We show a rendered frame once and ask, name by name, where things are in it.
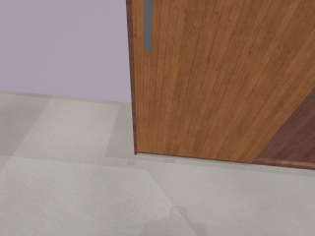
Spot handle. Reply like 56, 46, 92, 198
144, 0, 154, 50

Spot wardrobe door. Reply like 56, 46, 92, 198
132, 0, 315, 163
256, 87, 315, 163

